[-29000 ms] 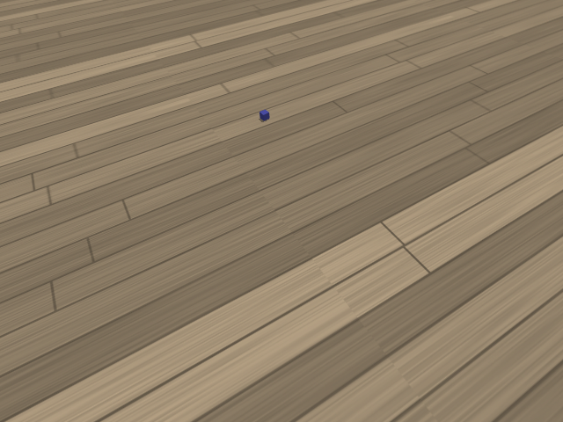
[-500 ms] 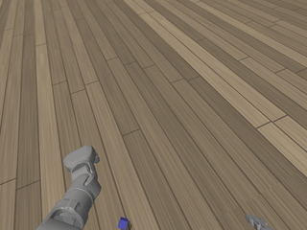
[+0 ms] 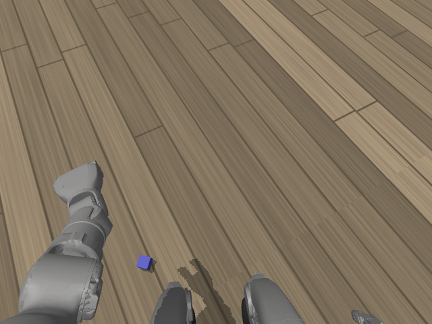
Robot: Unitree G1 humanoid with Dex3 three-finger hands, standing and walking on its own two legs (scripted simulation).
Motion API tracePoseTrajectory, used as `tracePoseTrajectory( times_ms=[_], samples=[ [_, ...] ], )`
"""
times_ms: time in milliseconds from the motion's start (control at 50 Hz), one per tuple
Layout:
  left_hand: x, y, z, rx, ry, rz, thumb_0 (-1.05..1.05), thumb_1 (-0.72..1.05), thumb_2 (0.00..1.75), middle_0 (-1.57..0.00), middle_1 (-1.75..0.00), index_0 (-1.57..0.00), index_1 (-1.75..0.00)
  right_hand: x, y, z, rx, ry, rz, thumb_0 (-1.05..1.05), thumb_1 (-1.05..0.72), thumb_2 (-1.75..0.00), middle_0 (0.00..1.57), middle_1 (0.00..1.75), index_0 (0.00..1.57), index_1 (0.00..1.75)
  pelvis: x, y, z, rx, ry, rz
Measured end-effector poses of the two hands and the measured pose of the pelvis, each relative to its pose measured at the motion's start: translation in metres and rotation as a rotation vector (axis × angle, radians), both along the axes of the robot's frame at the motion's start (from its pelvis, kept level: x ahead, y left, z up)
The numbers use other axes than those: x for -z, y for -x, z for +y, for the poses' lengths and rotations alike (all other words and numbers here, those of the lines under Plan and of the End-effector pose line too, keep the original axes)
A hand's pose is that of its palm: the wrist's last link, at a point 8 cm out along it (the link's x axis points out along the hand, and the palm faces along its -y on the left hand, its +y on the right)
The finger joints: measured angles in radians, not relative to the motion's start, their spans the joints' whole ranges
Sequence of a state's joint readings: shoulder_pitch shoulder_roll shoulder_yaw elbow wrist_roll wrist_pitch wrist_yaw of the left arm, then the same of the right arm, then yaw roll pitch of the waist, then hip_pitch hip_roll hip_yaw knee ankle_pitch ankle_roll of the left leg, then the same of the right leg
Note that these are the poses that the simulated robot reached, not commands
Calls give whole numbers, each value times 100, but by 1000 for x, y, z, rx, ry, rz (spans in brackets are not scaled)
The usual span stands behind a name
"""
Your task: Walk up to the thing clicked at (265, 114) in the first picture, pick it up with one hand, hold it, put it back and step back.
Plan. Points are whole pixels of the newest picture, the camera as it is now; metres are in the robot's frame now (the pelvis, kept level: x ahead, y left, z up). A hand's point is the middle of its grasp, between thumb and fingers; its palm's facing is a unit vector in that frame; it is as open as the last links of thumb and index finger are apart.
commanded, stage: go down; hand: left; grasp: from above
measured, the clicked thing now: (144, 262) +0.33 +0.27 -0.66
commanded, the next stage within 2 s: none
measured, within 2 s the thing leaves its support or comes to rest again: neither
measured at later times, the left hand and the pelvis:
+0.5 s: hand (106, 198) +0.42 +0.25 -0.16, palm faces -0.39 -0.15 -0.91, open 12.1 cm; pelvis -0.01 +0.01 -0.05, yaw -1 degrees
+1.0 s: hand (108, 200) +0.42 +0.26 -0.19, palm faces -0.39 -0.15 -0.91, open 12.3 cm; pelvis -0.01 +0.00 -0.07, yaw -1 degrees
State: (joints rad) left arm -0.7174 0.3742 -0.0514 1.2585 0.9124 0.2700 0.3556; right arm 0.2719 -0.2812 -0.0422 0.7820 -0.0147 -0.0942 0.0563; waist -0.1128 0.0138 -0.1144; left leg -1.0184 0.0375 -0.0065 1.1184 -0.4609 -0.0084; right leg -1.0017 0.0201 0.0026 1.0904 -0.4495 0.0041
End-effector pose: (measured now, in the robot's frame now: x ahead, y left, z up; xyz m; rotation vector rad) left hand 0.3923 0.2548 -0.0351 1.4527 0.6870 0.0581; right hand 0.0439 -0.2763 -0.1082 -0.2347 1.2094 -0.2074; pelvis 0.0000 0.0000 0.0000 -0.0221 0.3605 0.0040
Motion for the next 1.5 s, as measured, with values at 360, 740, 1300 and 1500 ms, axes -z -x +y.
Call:
tracePoseTrajectory(
  times_ms=[360, 740, 1300, 1500],
  samples=[
    [52, -25, -6, 68, 28, 15, 0, -16, 64, -31, -91, -37, -85, 47, 59, 28, 102, 1, 133, 0, -88, -88, 20, 30, 20, 30, 42, 8, 7, 4, 20, 111],
    [84, -33, 3, 72, 30, 19, 0, -23, 69, -27, -94, -32, -89, 62, 12, 12, 29, 44, 85, 0, -89, -89, 20, 30, 20, 30, 62, 2, 4, -8, 34, 171],
    [109, -37, 7, 44, 22, 11, 0, -18, 64, -32, -89, -37, -84, 88, 33, 19, 47, 33, 114, 0, -90, -89, 20, 30, 20, 30, 88, 11, 4, -1, 39, 201],
    [115, -36, 14, 30, 21, 15, 0, -13, 60, -37, -84, -41, -80, 92, 31, 18, 34, 38, 106, 0, -90, -89, 20, 30, 20, 30, 94, 13, 4, -2, 41, 207]
  ],
)
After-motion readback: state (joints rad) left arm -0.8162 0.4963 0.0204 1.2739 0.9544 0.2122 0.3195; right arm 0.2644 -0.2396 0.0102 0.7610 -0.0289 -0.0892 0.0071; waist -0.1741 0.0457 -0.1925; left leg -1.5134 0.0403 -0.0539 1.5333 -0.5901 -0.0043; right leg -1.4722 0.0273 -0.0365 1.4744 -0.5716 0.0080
